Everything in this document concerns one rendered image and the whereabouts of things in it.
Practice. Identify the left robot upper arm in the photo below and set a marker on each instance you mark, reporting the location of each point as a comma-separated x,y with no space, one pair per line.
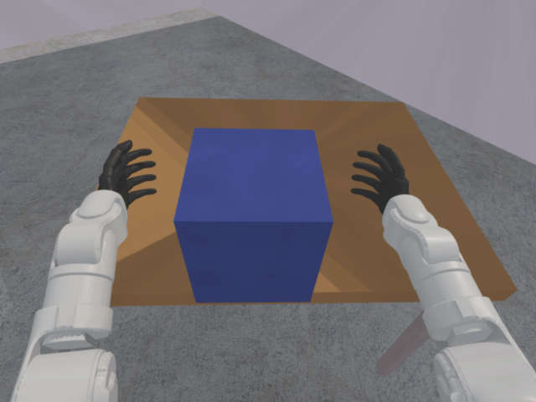
78,376

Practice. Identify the right robot forearm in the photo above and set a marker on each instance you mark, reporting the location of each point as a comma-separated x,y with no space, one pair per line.
454,308

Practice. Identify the right robot hand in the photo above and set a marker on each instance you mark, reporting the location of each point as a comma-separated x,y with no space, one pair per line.
392,176

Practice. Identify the table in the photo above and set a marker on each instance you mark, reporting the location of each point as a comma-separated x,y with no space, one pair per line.
358,265

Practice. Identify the carton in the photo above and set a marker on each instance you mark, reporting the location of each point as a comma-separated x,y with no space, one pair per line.
253,217

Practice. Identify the left robot hand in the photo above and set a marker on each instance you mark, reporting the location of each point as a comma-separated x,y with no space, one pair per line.
116,172

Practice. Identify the left robot forearm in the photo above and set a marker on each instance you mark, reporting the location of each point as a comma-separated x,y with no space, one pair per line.
76,309

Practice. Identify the right robot upper arm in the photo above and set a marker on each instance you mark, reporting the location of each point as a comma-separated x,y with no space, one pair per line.
490,371

